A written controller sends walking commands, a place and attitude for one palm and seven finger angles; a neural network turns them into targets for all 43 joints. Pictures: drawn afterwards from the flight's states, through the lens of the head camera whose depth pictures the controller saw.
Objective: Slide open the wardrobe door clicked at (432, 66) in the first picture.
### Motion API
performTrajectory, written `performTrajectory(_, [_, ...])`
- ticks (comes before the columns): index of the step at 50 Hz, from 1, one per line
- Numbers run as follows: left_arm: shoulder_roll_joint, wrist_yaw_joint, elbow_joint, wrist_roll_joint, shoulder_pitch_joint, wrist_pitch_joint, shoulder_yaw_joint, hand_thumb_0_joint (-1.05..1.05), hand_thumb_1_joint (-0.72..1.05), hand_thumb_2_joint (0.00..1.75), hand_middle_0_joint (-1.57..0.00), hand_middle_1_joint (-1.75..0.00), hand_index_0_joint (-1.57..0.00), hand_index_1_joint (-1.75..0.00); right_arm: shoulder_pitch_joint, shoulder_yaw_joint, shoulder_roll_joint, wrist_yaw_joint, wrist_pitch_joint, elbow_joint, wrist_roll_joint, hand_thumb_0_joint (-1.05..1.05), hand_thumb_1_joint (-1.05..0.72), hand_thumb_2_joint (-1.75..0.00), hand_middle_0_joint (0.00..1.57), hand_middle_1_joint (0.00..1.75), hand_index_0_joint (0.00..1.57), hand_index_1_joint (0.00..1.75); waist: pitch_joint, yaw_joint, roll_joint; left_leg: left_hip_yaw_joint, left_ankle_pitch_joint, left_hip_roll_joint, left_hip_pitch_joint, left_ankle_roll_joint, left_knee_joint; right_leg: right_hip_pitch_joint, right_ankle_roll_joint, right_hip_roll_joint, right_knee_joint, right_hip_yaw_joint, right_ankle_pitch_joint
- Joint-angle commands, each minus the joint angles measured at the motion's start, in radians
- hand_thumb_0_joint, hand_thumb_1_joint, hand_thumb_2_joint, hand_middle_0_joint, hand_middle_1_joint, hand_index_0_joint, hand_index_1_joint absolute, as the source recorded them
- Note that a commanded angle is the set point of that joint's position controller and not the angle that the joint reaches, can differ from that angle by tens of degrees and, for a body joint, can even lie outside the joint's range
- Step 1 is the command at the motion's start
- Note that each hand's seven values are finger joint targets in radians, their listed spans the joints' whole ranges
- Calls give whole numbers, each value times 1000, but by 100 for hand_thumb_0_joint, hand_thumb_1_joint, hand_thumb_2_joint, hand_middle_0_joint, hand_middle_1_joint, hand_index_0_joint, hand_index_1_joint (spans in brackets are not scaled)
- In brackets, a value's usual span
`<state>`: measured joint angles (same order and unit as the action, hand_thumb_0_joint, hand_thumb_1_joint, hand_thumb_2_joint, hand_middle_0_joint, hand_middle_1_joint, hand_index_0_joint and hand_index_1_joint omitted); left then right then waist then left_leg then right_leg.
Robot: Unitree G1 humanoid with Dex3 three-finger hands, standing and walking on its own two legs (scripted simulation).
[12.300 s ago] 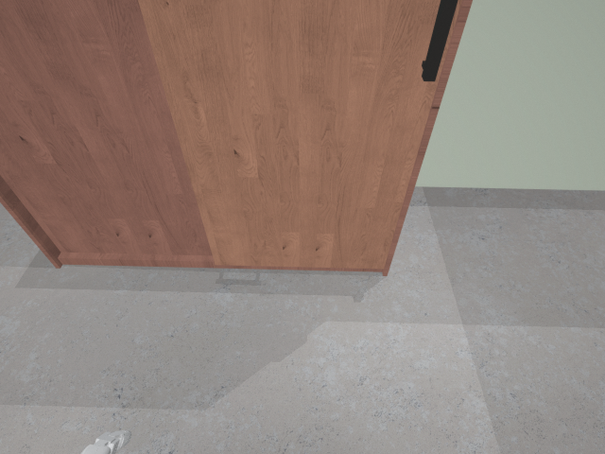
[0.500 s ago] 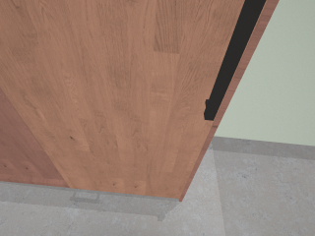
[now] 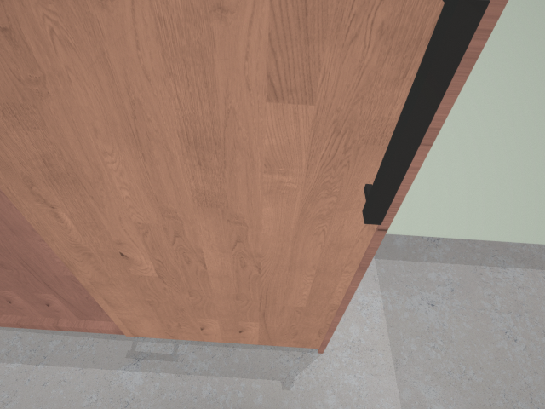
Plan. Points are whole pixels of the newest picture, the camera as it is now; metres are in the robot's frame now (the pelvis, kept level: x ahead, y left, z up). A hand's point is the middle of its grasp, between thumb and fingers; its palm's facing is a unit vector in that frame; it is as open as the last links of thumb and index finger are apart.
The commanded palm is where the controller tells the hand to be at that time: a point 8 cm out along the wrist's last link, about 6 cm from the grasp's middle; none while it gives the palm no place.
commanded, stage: come to a stop and stand still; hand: right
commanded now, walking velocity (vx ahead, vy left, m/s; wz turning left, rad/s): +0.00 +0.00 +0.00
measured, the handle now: (402, 127) +0.40 -0.12 +0.24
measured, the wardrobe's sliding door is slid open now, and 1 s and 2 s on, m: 0.00 0.00 0.00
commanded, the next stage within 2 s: look again from close up in 0.10 s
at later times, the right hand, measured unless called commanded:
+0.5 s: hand out of the picture +0.02 -0.17 -0.17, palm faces +0.03 +0.98 -0.21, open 7.3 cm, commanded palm none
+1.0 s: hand out of the picture +0.00 -0.17 -0.17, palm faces +0.03 +0.98 -0.19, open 7.3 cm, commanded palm none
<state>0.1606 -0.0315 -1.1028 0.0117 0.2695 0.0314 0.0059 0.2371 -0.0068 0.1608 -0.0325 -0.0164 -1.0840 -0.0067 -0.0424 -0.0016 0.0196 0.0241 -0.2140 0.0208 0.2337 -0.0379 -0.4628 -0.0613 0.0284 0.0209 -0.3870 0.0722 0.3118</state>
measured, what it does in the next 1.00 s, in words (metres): stands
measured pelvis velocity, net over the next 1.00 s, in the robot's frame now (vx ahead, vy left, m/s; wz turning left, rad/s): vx -0.01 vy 0.01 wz -0.01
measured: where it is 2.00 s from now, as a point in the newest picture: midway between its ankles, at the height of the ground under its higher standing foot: outside the picture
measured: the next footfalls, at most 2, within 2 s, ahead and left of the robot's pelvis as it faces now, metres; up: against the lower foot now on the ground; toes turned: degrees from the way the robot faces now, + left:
none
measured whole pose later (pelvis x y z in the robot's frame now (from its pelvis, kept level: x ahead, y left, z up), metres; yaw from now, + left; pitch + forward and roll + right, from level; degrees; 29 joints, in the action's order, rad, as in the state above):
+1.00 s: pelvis -0.01 +0.01 +0.00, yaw +0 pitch -1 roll +0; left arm 0.14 -0.03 -1.15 0.01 0.30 0.03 0.01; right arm 0.26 0.00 0.16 -0.03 -0.01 -1.10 -0.01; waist -0.05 0.00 0.00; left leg 0.04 -0.18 0.04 0.22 -0.05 -0.42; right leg -0.07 0.01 0.00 -0.38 0.06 0.30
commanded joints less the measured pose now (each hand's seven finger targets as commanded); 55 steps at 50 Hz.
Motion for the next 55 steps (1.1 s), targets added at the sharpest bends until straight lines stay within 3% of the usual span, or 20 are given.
performTrajectory(1, [88,-11,14,2,85,8,-15,0,90,90,-20,-30,-20,-30,49,18,102,-8,-16,35,0,0,-90,-90,20,30,20,30,0,-5,-28,-135,294,-130,-85,-27,51,-89,1,-127,70,-92,-217])
performTrajectory(25, [75,-13,-15,1,100,8,-16,0,90,90,-20,-30,-20,-30,52,20,106,-6,-17,26,1,0,-90,-90,20,30,20,30,-5,0,-20,-138,247,-129,-104,-32,86,-94,-3,-131,83,-91,-170])
performTrajectory(39, [78,-10,-20,2,104,6,-15,0,90,90,-20,-30,-20,-30,56,22,112,-4,-16,24,1,0,-90,-90,20,30,20,30,-33,2,-31,-152,116,-128,-79,-29,126,-120,0,-120,87,-96,-101])
performTrajectory(44, [79,-11,-21,1,107,8,-14,0,90,90,-20,-30,-20,-30,60,21,108,-4,-16,22,1,0,-90,-90,20,30,20,30,-26,2,-1,-143,137,-123,-80,-29,111,-121,0,-129,93,-100,-116])
performTrajectory(47, [75,-12,-23,1,110,8,-14,0,90,90,-20,-30,-20,-30,65,19,100,-4,-15,20,0,0,-90,-90,20,30,20,30,-32,3,-16,-140,147,-122,-77,-28,105,-124,2,-130,92,-101,-121])
performTrajectory(52, [78,-13,-24,0,112,11,-15,0,90,90,-20,-30,-20,-30,68,19,98,-5,-16,18,0,0,-90,-90,20,30,20,30,-19,3,-19,-134,185,-122,-84,-27,90,-114,2,-134,89,-101,-149])
performTrajectory(53, [102,-2,45,-10,-21,17,-20,0,90,90,-20,-30,-20,-30,196,24,114,-47,-32,-39,-9,0,-90,-90,20,30,20,30,10,54,-24,-147,689,-192,-108,14,28,-155,-24,-142,-135,-28,-223])
performTrajectory(54, [281,-48,421,-62,4,167,-33,0,90,90,-20,-30,-20,-30,-575,141,357,-31,-250,1495,216,0,-88,-89,20,32,20,32,511,-70,175,-125,396,-93,-249,0,-10,16,-15,-11,8,-91,-293])
performTrajectory(55, [184,-78,371,-64,-100,241,-4,0,90,90,-20,-30,-20,-30,-415,238,426,-92,-219,1425,160,0,-85,-88,20,33,20,33,391,-20,278,-103,188,-38,-181,-14,-35,40,-26,-29,17,-28,-313])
